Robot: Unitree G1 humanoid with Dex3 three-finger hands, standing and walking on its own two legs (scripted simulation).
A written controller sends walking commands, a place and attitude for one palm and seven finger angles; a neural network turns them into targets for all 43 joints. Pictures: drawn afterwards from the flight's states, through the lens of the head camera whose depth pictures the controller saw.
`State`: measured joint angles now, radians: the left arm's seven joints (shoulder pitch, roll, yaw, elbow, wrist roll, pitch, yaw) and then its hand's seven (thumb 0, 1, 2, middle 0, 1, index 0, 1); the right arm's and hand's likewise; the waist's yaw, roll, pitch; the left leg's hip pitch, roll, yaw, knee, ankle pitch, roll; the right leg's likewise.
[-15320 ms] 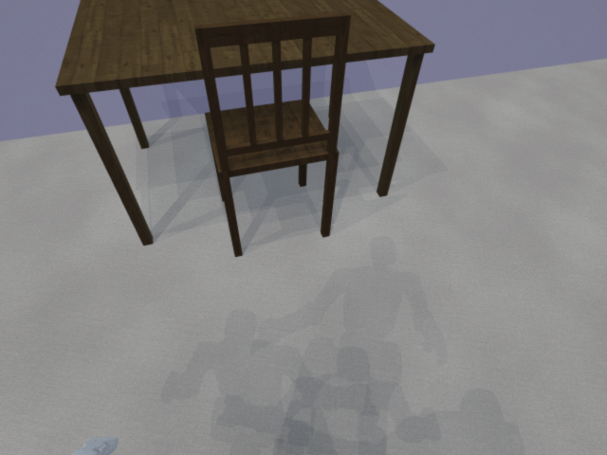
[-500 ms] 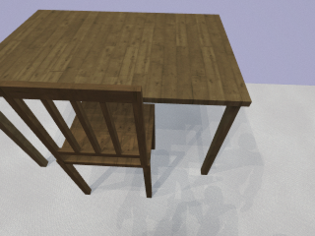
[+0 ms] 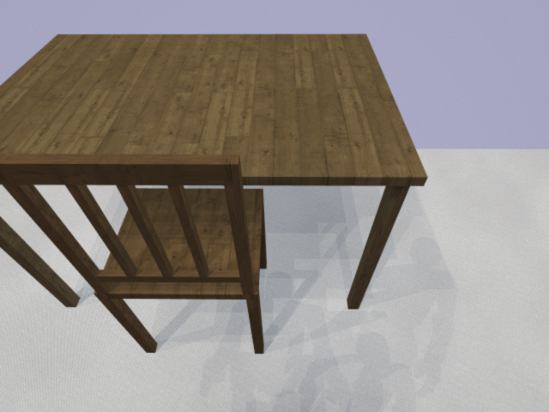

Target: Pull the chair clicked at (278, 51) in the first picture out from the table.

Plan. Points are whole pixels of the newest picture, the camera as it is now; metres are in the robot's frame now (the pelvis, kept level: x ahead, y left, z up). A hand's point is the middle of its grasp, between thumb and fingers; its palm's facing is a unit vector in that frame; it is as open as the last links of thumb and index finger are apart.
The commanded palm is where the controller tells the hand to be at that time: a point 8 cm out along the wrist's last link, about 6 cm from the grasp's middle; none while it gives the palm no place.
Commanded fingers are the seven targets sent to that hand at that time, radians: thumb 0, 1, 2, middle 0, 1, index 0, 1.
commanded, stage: look again from close up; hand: left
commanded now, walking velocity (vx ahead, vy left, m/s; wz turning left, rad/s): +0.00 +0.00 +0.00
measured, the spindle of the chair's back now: (149, 234) +0.45 +0.29 -0.07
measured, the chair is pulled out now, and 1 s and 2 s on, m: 0.00 0.00 0.00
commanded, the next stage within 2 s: raise the hand toward the chair's back in 0.60 s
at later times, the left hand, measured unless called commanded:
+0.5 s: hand out of the picture +0.03 +0.18 -0.17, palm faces +0.01 -0.98 -0.21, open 7.4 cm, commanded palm none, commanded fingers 0.00 0.90 0.90 -0.20 -0.30 -0.20 -0.30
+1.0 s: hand (169, 355) +0.20 +0.17 -0.02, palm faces +0.06 -1.00 -0.01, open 8.3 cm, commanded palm +0.13 +0.23 -0.07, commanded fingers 0.00 0.53 0.74 -0.16 -0.24 -0.16 -0.24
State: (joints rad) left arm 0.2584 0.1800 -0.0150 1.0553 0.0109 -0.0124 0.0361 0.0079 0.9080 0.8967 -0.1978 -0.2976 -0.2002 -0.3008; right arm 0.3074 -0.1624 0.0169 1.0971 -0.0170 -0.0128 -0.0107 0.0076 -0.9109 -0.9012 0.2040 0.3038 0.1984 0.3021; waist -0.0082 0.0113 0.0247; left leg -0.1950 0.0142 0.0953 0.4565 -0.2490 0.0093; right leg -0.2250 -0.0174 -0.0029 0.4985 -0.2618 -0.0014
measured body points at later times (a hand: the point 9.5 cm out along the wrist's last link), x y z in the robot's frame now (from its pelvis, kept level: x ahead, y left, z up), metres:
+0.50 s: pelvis +0.02 +0.00 +0.00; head +0.03 +0.00 +0.45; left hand +0.03 +0.23 -0.16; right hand +0.04 -0.23 -0.16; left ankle +0.00 +0.11 -0.74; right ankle +0.00 -0.12 -0.74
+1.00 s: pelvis -0.01 -0.01 -0.05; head +0.02 +0.00 +0.40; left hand +0.19 +0.22 -0.02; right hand +0.18 -0.26 -0.11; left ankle +0.00 +0.11 -0.74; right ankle +0.00 -0.12 -0.74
